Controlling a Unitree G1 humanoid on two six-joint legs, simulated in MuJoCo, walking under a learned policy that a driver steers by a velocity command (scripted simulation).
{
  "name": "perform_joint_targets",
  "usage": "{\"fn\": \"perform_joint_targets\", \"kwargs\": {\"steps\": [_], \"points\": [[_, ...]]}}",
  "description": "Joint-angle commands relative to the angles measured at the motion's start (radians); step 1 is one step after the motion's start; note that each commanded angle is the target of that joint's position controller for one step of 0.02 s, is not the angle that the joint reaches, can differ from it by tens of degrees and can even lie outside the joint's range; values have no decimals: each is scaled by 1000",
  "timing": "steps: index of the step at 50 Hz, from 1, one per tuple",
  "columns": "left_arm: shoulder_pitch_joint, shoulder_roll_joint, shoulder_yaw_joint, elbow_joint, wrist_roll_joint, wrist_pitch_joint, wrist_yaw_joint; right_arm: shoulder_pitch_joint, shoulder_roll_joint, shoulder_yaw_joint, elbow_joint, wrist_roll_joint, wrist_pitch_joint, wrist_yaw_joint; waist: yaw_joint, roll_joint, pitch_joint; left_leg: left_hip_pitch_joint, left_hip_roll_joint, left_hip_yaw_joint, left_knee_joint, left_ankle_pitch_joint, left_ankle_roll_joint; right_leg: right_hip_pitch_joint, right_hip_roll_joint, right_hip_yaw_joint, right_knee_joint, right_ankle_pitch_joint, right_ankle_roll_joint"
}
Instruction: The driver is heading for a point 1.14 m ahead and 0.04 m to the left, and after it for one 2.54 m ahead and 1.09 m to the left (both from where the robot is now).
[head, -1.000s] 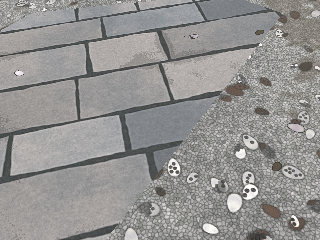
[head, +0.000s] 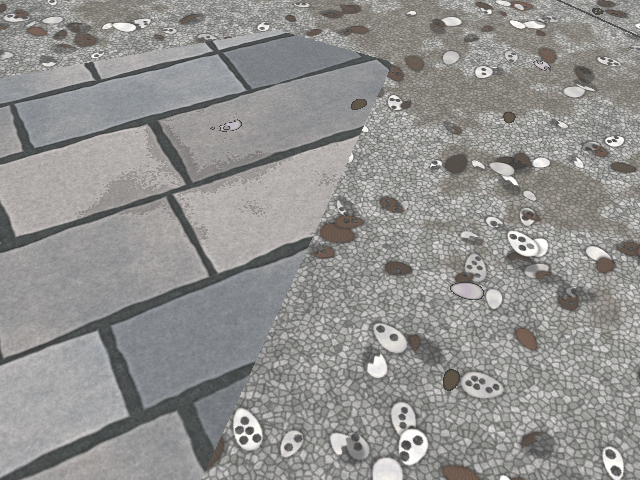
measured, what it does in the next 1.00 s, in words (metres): walks ahead: right foot, then left foot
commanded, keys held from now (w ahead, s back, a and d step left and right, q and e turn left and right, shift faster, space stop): w+e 0.26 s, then w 0.04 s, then w+q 0.56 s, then q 0.14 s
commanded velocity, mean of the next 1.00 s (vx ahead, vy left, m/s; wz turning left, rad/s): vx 0.43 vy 0.00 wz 0.00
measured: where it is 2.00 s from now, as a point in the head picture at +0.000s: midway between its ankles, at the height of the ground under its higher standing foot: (382, 426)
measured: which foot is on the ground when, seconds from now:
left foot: down 0.00-0.36, up 0.38-0.86, down 0.88-1.00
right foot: up 0.00-0.32, down 0.34-0.90, up 0.92-1.00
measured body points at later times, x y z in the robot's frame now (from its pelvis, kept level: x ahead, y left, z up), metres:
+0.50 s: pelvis +0.18 -0.12 -0.01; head +0.21 -0.14 +0.44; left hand +0.38 +0.11 -0.10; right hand +0.19 -0.41 -0.13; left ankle +0.16 +0.06 -0.65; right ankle +0.18 -0.20 -0.74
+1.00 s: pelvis +0.46 -0.13 -0.02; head +0.51 -0.13 +0.43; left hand +0.56 +0.16 -0.13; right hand +0.64 -0.39 -0.12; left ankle +0.53 -0.07 -0.74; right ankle +0.32 -0.27 -0.63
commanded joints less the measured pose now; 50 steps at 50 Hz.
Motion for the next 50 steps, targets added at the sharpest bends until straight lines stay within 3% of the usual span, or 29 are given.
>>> {"fn": "perform_joint_targets", "kwargs": {"steps": [1,7,13,15,16,17,18,19,20,21,22,23,25,27,30,34,38,41,43,44,45,46,47,48,49,50], "points": [[-90,49,10,-99,-6,-33,-11,9,-141,-33,-55,-3,-35,-10,-39,147,46,184,264,-250,-245,-130,136,-268,-57,12,15,94,22],[-164,6,-13,-147,-8,-47,-38,54,-190,-50,-23,4,-41,4,-68,153,83,194,293,-101,-270,16,145,-215,-95,-43,-219,166,22],[-222,0,-26,-184,-14,-49,-68,82,-232,-67,21,32,-33,21,-71,147,122,200,320,21,-227,108,117,-83,-90,-129,-402,92,-64],[-166,18,-16,-178,-8,-49,-70,77,-253,-70,32,43,-27,25,-18,156,82,175,320,60,-126,382,101,88,-28,-178,-470,43,-112],[-45,38,3,-142,-6,-51,-67,72,-247,-63,42,47,-25,26,61,128,11,123,293,112,34,591,81,300,23,-201,-551,106,-146],[122,96,36,-91,-8,-46,-54,98,-207,-44,48,39,-31,26,139,86,-94,-2,242,157,254,636,48,585,55,-186,-560,144,-174],[267,198,58,-73,-4,-41,-32,94,-113,-6,3,-4,-41,31,177,-129,-205,-346,158,170,646,118,-20,912,-202,195,-601,64,-261],[245,233,48,-98,2,-56,-32,108,-94,8,-16,15,-66,36,132,-239,-357,-542,21,-26,908,-336,-40,983,-412,680,-788,-52,-393],[203,147,21,-98,12,-73,-45,26,-200,-23,-18,59,-75,42,165,-87,-264,-618,68,-121,979,-268,-29,895,-403,567,-820,-48,-348],[168,115,10,-82,16,-81,-47,-18,-195,-20,-34,72,-77,46,136,-90,-144,-634,105,-106,954,-189,-12,764,-368,399,-816,13,-317],[110,78,-2,-72,12,-88,-49,-21,-179,-17,-23,52,-73,40,93,-36,-75,-591,148,-105,887,-104,-10,635,-317,283,-832,72,-286],[61,45,-12,-70,14,-98,-50,0,-177,-22,-9,37,-62,38,56,-61,-33,-538,171,-119,829,-37,-13,543,-276,191,-863,133,-266],[16,28,-13,-60,24,-120,-45,61,-145,-20,26,40,-34,40,13,-71,-10,-459,165,-128,805,55,-27,459,-244,80,-923,244,-247],[18,28,-10,-38,31,-138,-39,54,-120,-18,32,41,-16,36,2,-32,21,-484,144,-153,762,113,-41,445,-232,-18,-947,374,-235],[39,28,-7,-7,37,-143,-25,-14,-97,-14,12,36,-19,37,14,-18,61,-536,109,-173,597,254,-51,471,-208,-124,-968,441,-209],[70,54,1,27,26,-139,-7,-139,-63,3,-25,29,-29,64,61,2,109,-501,89,-90,351,398,-34,508,-210,-215,-1007,463,-168],[126,78,12,70,13,-111,3,-239,-51,14,-82,30,-33,91,92,16,137,-560,70,-34,236,319,6,676,-258,-258,-945,625,-159],[118,118,22,72,9,-80,20,-218,-86,-2,-111,32,-29,103,50,-40,62,-452,-10,58,226,161,58,756,-267,-292,-772,1091,-143],[96,145,25,65,7,-64,28,-55,-156,-37,-93,37,-21,95,-49,-71,-45,-223,-72,79,222,81,113,725,-259,-297,-513,1269,-133],[55,139,20,52,-1,-67,29,105,-210,-65,-65,31,-19,79,-149,-27,-113,35,-80,31,111,195,157,583,-210,-313,-264,1140,-96],[118,35,-12,23,39,-90,20,173,-301,-82,-54,19,-8,56,-98,206,-211,392,144,-290,180,463,254,228,-87,-287,99,271,-38],[185,-9,-42,-12,34,-124,0,132,-328,-80,-95,8,-21,58,-35,273,-399,628,366,-840,51,438,473,-69,104,-71,397,-353,5],[53,84,-20,-20,-2,-146,-13,123,-255,-64,-107,8,-23,59,-107,105,-371,578,332,-728,-3,507,412,-131,33,52,410,-286,-13],[-5,84,-24,-51,-16,-152,-15,58,-215,-52,-111,18,-28,57,-72,60,-219,433,295,-571,-5,581,363,-155,-11,38,318,-209,-25],[-12,76,-23,-42,4,-148,-6,1,-188,-44,-117,33,-27,56,-23,-27,-114,272,246,-475,-23,622,319,-132,-48,13,236,-170,-16],[-7,88,-15,-41,24,-137,2,-42,-169,-40,-127,34,-24,49,10,-18,-67,148,219,-420,-45,645,300,-78,-71,4,167,-134,-4]]}}
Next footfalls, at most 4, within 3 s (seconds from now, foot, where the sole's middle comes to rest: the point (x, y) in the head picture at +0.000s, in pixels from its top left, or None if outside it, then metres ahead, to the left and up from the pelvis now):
0.34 right None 0.22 -0.21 -0.78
0.88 left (342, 451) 0.57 -0.06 -0.78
1.32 right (415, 373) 0.76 -0.24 -0.78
1.74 left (329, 444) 0.58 -0.04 -0.78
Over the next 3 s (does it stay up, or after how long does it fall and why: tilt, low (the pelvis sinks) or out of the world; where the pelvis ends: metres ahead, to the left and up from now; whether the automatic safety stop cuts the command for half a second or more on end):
stays up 0.77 -0.07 -0.02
